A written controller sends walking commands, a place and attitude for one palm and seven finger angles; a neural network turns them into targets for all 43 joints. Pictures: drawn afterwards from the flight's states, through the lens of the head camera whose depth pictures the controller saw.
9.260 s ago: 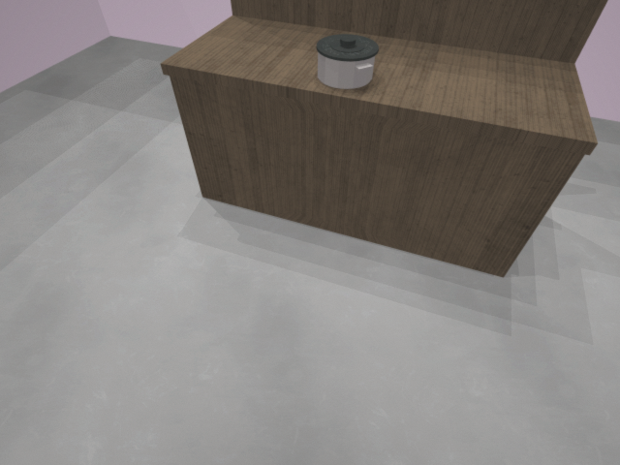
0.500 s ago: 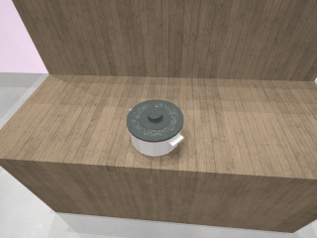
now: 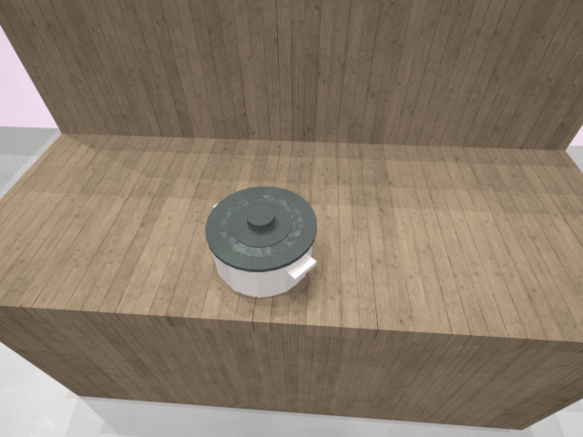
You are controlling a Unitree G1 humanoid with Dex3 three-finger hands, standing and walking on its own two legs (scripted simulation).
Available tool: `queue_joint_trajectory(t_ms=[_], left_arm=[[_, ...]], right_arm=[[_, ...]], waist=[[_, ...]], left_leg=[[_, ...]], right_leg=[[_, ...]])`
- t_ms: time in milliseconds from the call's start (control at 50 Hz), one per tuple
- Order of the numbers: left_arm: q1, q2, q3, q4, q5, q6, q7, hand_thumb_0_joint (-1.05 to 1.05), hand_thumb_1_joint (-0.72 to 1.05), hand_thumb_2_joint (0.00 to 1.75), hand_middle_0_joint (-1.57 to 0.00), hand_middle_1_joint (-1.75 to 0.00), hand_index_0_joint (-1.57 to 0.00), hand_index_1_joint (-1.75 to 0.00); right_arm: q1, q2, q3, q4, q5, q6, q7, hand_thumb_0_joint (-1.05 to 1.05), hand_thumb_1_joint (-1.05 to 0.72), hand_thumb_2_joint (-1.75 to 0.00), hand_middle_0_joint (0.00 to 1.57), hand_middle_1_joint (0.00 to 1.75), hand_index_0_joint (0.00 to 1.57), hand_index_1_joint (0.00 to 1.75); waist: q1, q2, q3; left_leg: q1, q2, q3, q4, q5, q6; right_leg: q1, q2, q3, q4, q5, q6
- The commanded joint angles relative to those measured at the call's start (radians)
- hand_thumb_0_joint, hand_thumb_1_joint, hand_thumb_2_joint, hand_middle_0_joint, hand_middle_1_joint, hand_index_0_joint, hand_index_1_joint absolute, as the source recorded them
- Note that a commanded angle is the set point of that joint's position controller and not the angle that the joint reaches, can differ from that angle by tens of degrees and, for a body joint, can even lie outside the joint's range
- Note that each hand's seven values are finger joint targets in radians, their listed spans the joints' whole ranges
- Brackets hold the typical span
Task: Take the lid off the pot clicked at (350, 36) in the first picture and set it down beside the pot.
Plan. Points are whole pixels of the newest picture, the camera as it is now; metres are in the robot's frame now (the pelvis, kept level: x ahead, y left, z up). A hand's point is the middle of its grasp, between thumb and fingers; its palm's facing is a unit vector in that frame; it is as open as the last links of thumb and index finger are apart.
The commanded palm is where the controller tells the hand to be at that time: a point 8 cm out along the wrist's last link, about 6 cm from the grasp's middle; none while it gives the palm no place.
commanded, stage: come to a stop and stand still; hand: left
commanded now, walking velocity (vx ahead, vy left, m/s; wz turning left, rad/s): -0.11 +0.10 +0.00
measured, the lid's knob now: (260, 217) +0.47 +0.08 +0.02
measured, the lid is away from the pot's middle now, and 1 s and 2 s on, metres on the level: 0.00 0.00 0.00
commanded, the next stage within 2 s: look again from close up in 0.96 s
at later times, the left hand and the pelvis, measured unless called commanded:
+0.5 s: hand out of the picture -0.02 +0.19 -0.17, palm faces +0.06 -0.97 -0.22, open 7.4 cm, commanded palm none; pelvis -0.02 +0.02 +0.00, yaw +2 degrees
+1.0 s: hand out of the picture -0.03 +0.23 -0.17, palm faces +0.05 -0.98 -0.18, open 7.4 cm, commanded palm none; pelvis -0.02 +0.06 +0.00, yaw +1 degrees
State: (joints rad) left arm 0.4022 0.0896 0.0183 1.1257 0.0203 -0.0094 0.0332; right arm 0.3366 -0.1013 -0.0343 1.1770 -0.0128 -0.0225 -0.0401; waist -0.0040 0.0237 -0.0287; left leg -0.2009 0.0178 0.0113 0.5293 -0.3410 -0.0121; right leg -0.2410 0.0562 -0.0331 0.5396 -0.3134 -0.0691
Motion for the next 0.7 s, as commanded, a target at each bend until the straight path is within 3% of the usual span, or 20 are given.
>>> queue_joint_trajectory(t_ms=[0, 80, 120, 200, 340, 360, 380, 400, 420, 440, 480, 500, 520, 540, 600, 680], left_arm=[[0.097, 0.115, 0.019, -0.017, -0.005, -0.020, 0.019, 0.00, 0.90, 0.90, -0.20, -0.30, -0.20, -0.30], [0.077, 0.128, 0.011, -0.017, -0.012, -0.034, 0.030, 0.00, 0.90, 0.90, -0.20, -0.30, -0.20, -0.30], [0.061, 0.137, 0.008, -0.026, -0.014, -0.033, 0.031, 0.00, 0.90, 0.90, -0.20, -0.30, -0.20, -0.30], [0.038, 0.141, 0.009, -0.048, -0.012, -0.030, 0.032, 0.00, 0.90, 0.90, -0.20, -0.30, -0.20, -0.30], [0.006, 0.144, 0.000, -0.061, -0.010, -0.023, 0.024, 0.00, 0.90, 0.90, -0.20, -0.30, -0.20, -0.30], [0.065, 0.187, 0.012, -0.028, -0.002, -0.037, 0.054, 0.00, 0.90, 0.90, -0.20, -0.30, -0.20, -0.30], [0.043, 0.208, 0.011, -0.080, 0.002, -0.047, 0.044, 0.00, 0.90, 0.90, -0.20, -0.30, -0.20, -0.30], [-0.020, 0.187, 0.004, -0.104, 0.005, -0.047, 0.036, 0.00, 0.90, 0.90, -0.20, -0.30, -0.20, -0.30], [-0.064, 0.207, 0.014, -0.122, 0.001, -0.040, 0.027, 0.00, 0.90, 0.90, -0.20, -0.30, -0.20, -0.30], [-0.077, 0.211, 0.017, -0.140, -0.001, -0.036, 0.025, 0.00, 0.90, 0.90, -0.20, -0.30, -0.20, -0.30], [-0.096, 0.186, 0.012, -0.151, -0.002, -0.028, 0.022, 0.00, 0.90, 0.90, -0.20, -0.30, -0.20, -0.30], [-0.090, 0.172, 0.008, -0.150, -0.005, -0.029, 0.021, 0.00, 0.90, 0.90, -0.20, -0.30, -0.20, -0.30], [-0.097, 0.172, 0.005, -0.149, -0.006, -0.016, 0.015, 0.00, 0.90, 0.90, -0.20, -0.30, -0.20, -0.30], [-0.077, 0.162, 0.004, -0.149, -0.004, -0.011, 0.014, 0.00, 0.90, 0.90, -0.20, -0.30, -0.20, -0.30], [-0.044, 0.144, -0.006, -0.135, -0.001, -0.007, 0.011, 0.00, 0.90, 0.90, -0.20, -0.30, -0.20, -0.30], [-0.046, 0.148, -0.009, -0.136, 0.001, -0.001, 0.007, 0.00, 0.90, 0.90, -0.20, -0.30, -0.20, -0.30]], right_arm=[[0.065, -0.037, 0.000, -0.017, 0.002, -0.005, -0.012, 0.00, -0.90, -0.90, 0.20, 0.30, 0.20, 0.30], [0.061, -0.030, 0.012, -0.020, 0.012, 0.001, -0.012, 0.00, -0.90, -0.90, 0.20, 0.30, 0.20, 0.30], [0.053, -0.037, 0.012, -0.025, 0.014, 0.001, -0.010, 0.00, -0.90, -0.90, 0.20, 0.30, 0.20, 0.30], [0.055, -0.054, 0.013, -0.036, 0.014, 0.004, -0.005, 0.00, -0.90, -0.90, 0.20, 0.30, 0.20, 0.30], [0.044, -0.074, 0.017, -0.048, 0.006, 0.001, 0.006, 0.00, -0.90, -0.90, 0.20, 0.30, 0.20, 0.30], [-0.098, -0.141, 0.009, -0.139, 0.015, 0.002, 0.009, 0.00, -0.90, -0.90, 0.20, 0.30, 0.20, 0.30], [-0.023, -0.090, 0.013, -0.174, 0.010, 0.019, 0.011, 0.00, -0.90, -0.90, 0.20, 0.30, 0.20, 0.30], [-0.004, -0.098, 0.012, -0.174, 0.009, 0.020, 0.017, 0.00, -0.90, -0.90, 0.20, 0.30, 0.20, 0.30], [0.033, -0.079, 0.012, -0.167, 0.003, 0.021, 0.023, 0.00, -0.90, -0.90, 0.20, 0.30, 0.20, 0.30], [0.047, -0.087, 0.012, -0.172, 0.000, 0.021, 0.024, 0.00, -0.90, -0.90, 0.20, 0.30, 0.20, 0.30], [0.056, -0.105, 0.012, -0.177, -0.005, 0.013, 0.026, 0.00, -0.90, -0.90, 0.20, 0.30, 0.20, 0.30], [0.063, -0.119, 0.015, -0.177, -0.007, 0.007, 0.024, 0.00, -0.90, -0.90, 0.20, 0.30, 0.20, 0.30], [0.040, -0.118, 0.018, -0.180, -0.007, 0.002, 0.023, 0.00, -0.90, -0.90, 0.20, 0.30, 0.20, 0.30], [0.028, -0.134, 0.021, -0.192, -0.007, -0.003, 0.022, 0.00, -0.90, -0.90, 0.20, 0.30, 0.20, 0.30], [0.000, -0.159, 0.021, -0.204, -0.001, -0.012, 0.019, 0.00, -0.90, -0.90, 0.20, 0.30, 0.20, 0.30], [0.000, -0.166, 0.021, -0.196, -0.001, -0.013, 0.018, 0.00, -0.90, -0.90, 0.20, 0.30, 0.20, 0.30]], waist=[[-0.006, -0.037, 0.067], [-0.009, -0.043, 0.058], [-0.001, -0.045, 0.069], [-0.001, -0.033, 0.051], [0.006, -0.031, 0.077], [0.050, -0.155, 0.182], [-0.001, -0.183, 0.087], [-0.023, -0.087, 0.054], [-0.032, -0.038, -0.032], [-0.035, -0.054, -0.013], [-0.036, -0.044, 0.097], [-0.029, -0.022, 0.112], [-0.013, 0.071, 0.128], [-0.002, 0.103, 0.134], [0.024, 0.032, 0.133], [0.023, 0.013, 0.143]], left_leg=[[-0.058, 0.053, -0.019, -0.009, 0.241, 0.040], [-0.039, 0.048, -0.031, -0.062, 0.236, 0.023], [-0.026, 0.054, -0.036, -0.089, 0.270, 0.024], [-0.002, 0.056, -0.043, -0.106, 0.287, 0.023], [0.014, 0.067, -0.068, -0.138, 0.258, 0.036], [-0.131, 0.046, 0.001, 0.070, 0.068, -0.007], [-0.117, 0.025, -0.054, 0.145, -0.054, 0.021], [-0.088, 0.036, -0.038, 0.167, -0.068, 0.019], [-0.032, 0.018, -0.011, 0.112, -0.023, 0.013], [-0.002, 0.011, 0.002, 0.075, 0.009, 0.013], [-0.027, 0.035, -0.040, -0.013, 0.045, 0.031], [-0.053, 0.058, -0.064, -0.048, 0.082, 0.045], [-0.094, 0.076, -0.115, -0.112, 0.066, 0.056], [-0.141, 0.097, -0.154, -0.155, 0.043, 0.069], [-0.185, 0.108, -0.182, -0.216, -0.005, 0.081], [-0.173, 0.101, -0.188, -0.247, -0.044, 0.080]], right_leg=[[0.055, -0.186, 0.182, -0.128, 0.446, 0.004], [0.120, -0.196, 0.164, -0.142, 0.657, 0.060], [0.125, -0.188, 0.142, -0.149, 0.673, 0.074], [0.121, -0.189, 0.141, -0.160, 0.597, 0.073], [0.058, -0.173, 0.125, -0.199, 0.323, 0.051], [0.046, -0.226, 0.200, -0.198, 0.751, 0.124], [0.059, -0.289, 0.250, -0.219, 0.562, 0.072], [0.006, -0.282, 0.219, -0.239, 0.310, -0.019], [0.029, -0.273, 0.205, -0.206, 0.212, -0.077], [-0.047, -0.256, 0.192, -0.215, 0.022, -0.064], [-0.138, -0.198, 0.168, -0.200, -0.117, -0.027], [-0.125, -0.164, 0.149, -0.164, -0.069, -0.011], [-0.105, -0.143, 0.108, -0.131, -0.070, 0.001], [-0.066, -0.114, 0.078, -0.088, -0.037, 0.013], [0.019, -0.107, 0.050, -0.062, 0.041, 0.024], [0.015, -0.113, 0.046, -0.065, 0.051, 0.028]])
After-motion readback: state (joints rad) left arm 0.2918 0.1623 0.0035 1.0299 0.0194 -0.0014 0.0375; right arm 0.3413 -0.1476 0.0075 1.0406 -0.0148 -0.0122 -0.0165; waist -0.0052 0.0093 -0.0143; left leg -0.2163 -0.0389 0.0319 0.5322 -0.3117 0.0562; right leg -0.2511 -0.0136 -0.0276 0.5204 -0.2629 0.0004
